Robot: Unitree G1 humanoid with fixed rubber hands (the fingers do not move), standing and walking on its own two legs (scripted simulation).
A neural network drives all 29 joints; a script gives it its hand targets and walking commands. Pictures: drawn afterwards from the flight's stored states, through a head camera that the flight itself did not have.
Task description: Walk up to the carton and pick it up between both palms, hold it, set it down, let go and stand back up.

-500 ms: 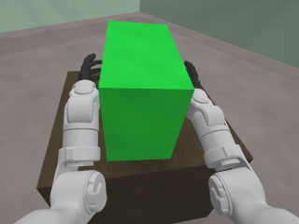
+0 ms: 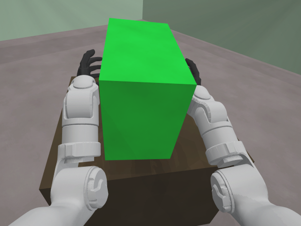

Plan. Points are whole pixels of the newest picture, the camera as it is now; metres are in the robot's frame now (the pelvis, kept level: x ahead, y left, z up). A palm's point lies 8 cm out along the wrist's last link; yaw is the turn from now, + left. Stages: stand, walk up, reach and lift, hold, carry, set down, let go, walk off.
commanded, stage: hold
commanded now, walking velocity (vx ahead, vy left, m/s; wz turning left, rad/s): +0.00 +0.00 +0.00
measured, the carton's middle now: (138, 86) +0.42 +0.00 +0.20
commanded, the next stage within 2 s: none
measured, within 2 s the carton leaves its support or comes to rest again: neither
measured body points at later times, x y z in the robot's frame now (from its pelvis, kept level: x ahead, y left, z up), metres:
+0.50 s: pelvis +0.00 +0.00 +0.00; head -0.07 +0.02 +0.44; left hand +0.39 +0.14 +0.25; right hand +0.39 -0.13 +0.24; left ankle +0.04 +0.12 -0.75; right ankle +0.01 -0.12 -0.75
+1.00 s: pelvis +0.01 +0.00 +0.00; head -0.06 +0.02 +0.44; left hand +0.38 +0.14 +0.24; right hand +0.38 -0.13 +0.24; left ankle +0.04 +0.12 -0.75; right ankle +0.01 -0.12 -0.75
